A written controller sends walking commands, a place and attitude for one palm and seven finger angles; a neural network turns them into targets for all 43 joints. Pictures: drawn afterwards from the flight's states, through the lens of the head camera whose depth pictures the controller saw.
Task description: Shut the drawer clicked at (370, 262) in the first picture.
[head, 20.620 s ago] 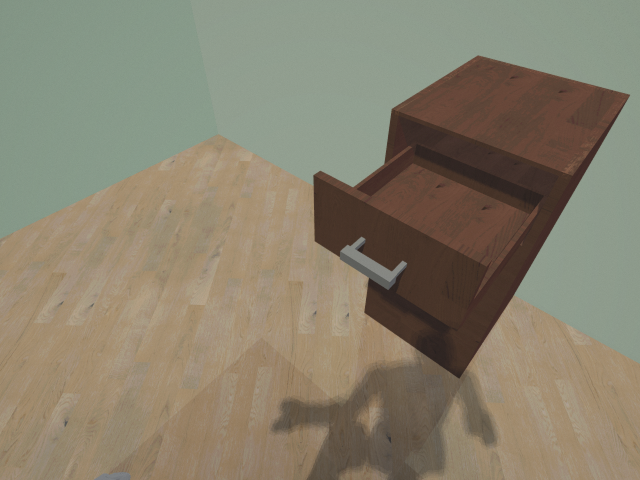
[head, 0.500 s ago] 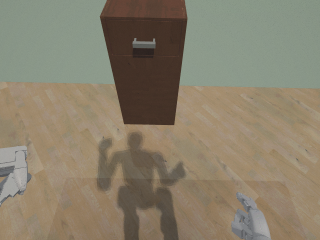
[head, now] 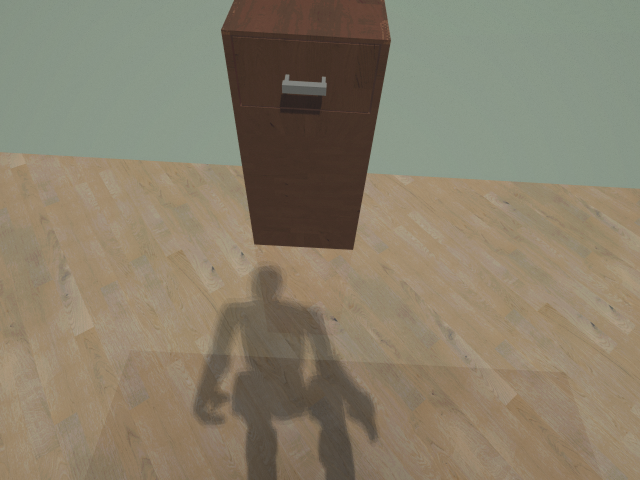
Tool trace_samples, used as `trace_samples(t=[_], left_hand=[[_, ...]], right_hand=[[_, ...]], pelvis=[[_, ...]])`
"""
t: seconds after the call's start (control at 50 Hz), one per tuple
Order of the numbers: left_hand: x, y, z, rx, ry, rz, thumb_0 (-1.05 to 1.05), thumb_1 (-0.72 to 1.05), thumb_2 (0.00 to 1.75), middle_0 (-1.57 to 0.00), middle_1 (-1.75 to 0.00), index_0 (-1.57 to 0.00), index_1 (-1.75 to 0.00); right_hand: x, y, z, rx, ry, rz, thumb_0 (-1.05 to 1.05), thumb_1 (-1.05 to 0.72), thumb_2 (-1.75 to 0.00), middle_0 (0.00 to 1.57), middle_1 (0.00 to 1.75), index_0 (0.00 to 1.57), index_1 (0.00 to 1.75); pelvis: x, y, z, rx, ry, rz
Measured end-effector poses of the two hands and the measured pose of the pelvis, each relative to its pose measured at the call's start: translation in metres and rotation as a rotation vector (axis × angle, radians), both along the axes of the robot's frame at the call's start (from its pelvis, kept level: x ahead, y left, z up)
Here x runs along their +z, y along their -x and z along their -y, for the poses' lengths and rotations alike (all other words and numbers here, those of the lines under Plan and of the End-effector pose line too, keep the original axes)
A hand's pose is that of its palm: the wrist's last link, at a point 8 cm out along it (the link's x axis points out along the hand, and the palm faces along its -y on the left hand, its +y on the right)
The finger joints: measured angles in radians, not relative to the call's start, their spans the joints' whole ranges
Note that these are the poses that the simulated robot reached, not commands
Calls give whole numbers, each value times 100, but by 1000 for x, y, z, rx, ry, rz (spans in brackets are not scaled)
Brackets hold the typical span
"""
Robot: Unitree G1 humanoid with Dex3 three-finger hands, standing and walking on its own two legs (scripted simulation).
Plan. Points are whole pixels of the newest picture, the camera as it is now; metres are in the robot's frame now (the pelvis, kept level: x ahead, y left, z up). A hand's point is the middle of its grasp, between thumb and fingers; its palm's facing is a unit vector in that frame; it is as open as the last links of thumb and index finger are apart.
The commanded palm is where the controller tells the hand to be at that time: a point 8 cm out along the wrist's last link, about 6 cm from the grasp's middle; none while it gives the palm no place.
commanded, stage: let the arm hang, fingers relaxed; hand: left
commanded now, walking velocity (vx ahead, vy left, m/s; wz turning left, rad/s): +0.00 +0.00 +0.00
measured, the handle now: (304, 83) +0.98 +0.09 -0.05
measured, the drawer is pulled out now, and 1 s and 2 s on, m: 0.00 0.00 0.00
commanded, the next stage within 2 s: look to check the result in 0.66 s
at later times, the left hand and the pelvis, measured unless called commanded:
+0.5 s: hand out of the picture +0.02 +0.18 -0.17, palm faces -0.01 -0.98 -0.20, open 7.2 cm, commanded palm none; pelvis +0.01 +0.01 +0.00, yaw -2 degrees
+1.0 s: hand out of the picture +0.02 +0.17 -0.17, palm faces +0.00 -0.98 -0.18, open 7.3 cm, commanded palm none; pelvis +0.02 +0.00 +0.00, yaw -2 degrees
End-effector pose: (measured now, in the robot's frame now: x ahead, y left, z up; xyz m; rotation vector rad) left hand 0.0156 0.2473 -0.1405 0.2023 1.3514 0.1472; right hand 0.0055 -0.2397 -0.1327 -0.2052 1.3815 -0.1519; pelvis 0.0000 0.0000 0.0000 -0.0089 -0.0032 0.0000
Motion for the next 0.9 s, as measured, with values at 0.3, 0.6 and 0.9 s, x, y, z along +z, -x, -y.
trace_samples(t=[0.3,0.6,0.9], left_hand=[[5,20,6,21,-4,-79,1,91,90,-30,-43,-31,-42],[-2,4,24,20,37,-58,1,92,90,-20,-31,-21,-30],[-3,5,32,27,49,-85,0,91,90,-20,-30,-20,-30]], right_hand=[[-17,28,-45,-75,-106,-49,0,-90,-90,20,30,20,30],[-14,29,-44,-105,-89,-59,0,-91,-90,20,30,20,30],[-13,24,-39,-113,-78,-70,0,-91,-90,20,30,20,30]], pelvis=[[3,-3,-9,-21,-10,12],[3,-10,-7,-27,-11,14],[4,-18,-4,-30,-10,15]])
